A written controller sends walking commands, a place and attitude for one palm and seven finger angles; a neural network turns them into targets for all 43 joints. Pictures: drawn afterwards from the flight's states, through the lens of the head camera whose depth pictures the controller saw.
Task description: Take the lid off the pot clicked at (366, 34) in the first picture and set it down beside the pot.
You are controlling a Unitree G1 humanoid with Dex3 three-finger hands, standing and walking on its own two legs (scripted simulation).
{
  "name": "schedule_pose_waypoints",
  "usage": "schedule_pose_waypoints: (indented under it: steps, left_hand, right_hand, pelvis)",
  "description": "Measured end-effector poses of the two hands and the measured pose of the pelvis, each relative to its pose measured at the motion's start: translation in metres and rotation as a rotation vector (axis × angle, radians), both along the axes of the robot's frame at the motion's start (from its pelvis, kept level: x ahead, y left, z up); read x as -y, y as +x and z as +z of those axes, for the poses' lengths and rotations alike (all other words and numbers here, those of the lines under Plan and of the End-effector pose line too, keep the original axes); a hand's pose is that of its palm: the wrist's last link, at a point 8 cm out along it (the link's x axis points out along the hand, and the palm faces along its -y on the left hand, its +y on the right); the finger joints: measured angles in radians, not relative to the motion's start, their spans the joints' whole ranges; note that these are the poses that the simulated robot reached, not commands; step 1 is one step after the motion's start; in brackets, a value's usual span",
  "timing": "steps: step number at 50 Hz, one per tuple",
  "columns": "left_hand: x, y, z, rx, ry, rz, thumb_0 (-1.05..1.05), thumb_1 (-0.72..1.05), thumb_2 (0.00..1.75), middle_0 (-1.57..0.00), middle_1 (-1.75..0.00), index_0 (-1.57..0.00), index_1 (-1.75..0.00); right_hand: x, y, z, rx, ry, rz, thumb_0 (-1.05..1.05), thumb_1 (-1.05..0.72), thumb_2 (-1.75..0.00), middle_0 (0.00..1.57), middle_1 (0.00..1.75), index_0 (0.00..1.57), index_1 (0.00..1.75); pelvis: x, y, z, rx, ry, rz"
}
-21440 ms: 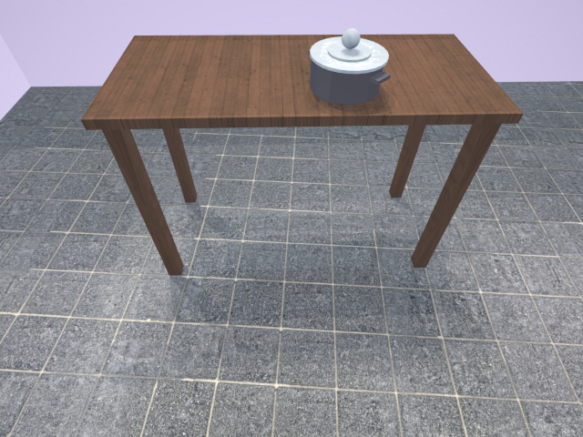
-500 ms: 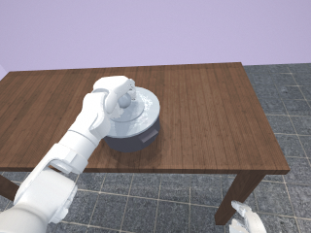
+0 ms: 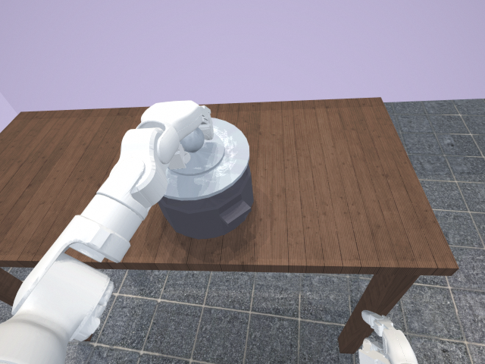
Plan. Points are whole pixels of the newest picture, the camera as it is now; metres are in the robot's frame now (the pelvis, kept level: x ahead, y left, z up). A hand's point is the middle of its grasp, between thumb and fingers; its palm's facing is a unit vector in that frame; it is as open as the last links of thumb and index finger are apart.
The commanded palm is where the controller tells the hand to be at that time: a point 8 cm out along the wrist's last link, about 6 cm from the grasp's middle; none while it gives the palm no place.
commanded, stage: lift the lid straight up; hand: left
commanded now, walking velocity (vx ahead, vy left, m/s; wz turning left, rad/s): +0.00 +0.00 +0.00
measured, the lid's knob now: (190, 138) +0.45 +0.10 +0.15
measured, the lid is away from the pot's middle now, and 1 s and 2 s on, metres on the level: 0.01 0.02 0.07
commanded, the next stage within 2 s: move the lid sideways beside the pot in 1.48 s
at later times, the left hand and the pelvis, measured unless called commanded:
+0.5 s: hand (177, 130) +0.42 +0.11 +0.20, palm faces -0.16 -0.03 -0.99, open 7.8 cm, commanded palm +0.40 +0.12 +0.28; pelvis -0.01 +0.00 +0.00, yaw +0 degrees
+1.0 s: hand (178, 105) +0.42 +0.10 +0.24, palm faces -0.08 -0.01 -1.00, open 7.8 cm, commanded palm +0.39 +0.11 +0.32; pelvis -0.01 +0.00 +0.00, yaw +0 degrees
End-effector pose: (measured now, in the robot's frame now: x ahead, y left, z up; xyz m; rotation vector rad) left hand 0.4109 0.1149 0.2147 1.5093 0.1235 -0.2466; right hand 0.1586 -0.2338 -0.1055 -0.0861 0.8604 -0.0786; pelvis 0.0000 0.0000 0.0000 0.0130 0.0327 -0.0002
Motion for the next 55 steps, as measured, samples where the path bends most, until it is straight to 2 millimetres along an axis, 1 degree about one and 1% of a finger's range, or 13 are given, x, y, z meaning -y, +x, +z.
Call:
schedule_pose_waypoints:
  steps: [16, 21, 27, 33, 38, 46, 55]
  left_hand:
    - [0.005, -0.009, 0.028, 0.071, 0.003, -0.017, 0.10, 0.28, 0.97, -1.26, -1.07, -0.58, -0.82]
    - [0.004, -0.007, 0.034, 0.074, 0.008, 0.003, 0.10, 0.28, 0.97, -1.27, -1.07, -0.58, -0.82]
    - [0.004, -0.003, 0.043, 0.083, 0.021, 0.010, 0.10, 0.28, 0.97, -1.27, -1.07, -0.58, -0.82]
    - [0.007, -0.001, 0.056, 0.104, 0.019, 0.003, 0.10, 0.28, 0.97, -1.27, -1.07, -0.58, -0.82]
    - [0.010, -0.003, 0.065, 0.125, 0.012, -0.009, 0.10, 0.28, 0.97, -1.27, -1.07, -0.58, -0.83]
    - [0.014, -0.006, 0.076, 0.147, 0.018, -0.025, 0.10, 0.28, 0.97, -1.27, -1.07, -0.58, -0.83]
    - [0.020, -0.010, 0.094, 0.186, 0.027, -0.034, 0.10, 0.27, 0.97, -1.27, -1.07, -0.58, -0.82]
  right_hand:
    - [-0.011, 0.016, 0.007, 0.043, 0.026, 0.038, 0.01, -0.91, -0.90, 0.20, 0.30, 0.20, 0.30]
    - [-0.011, 0.015, 0.007, 0.038, 0.022, 0.042, 0.01, -0.91, -0.90, 0.20, 0.30, 0.20, 0.30]
    - [-0.007, 0.008, 0.005, 0.034, 0.012, 0.031, 0.01, -0.91, -0.90, 0.20, 0.30, 0.20, 0.30]
    - [-0.001, 0.001, 0.002, 0.018, 0.007, 0.019, 0.01, -0.91, -0.90, 0.20, 0.30, 0.20, 0.30]
    - [0.002, -0.001, 0.002, 0.015, 0.008, 0.012, 0.01, -0.91, -0.90, 0.20, 0.30, 0.20, 0.30]
    - [0.002, 0.004, 0.005, 0.031, 0.011, 0.018, 0.01, -0.91, -0.90, 0.20, 0.30, 0.20, 0.30]
    - [-0.005, 0.012, 0.008, 0.059, 0.027, 0.038, 0.01, -0.91, -0.90, 0.20, 0.30, 0.20, 0.30]
  pelvis:
    - [0.000, -0.004, 0.000, 0.007, 0.001, 0.001]
    - [0.002, -0.007, 0.000, 0.008, 0.003, 0.002]
    - [0.003, -0.008, 0.000, 0.006, 0.003, 0.002]
    - [0.004, -0.007, 0.001, 0.005, 0.004, 0.001]
    - [0.004, -0.007, 0.001, 0.006, 0.004, -0.003]
    - [0.005, -0.008, 0.001, 0.007, 0.005, -0.003]
    - [0.005, -0.010, 0.001, 0.007, 0.006, 0.000]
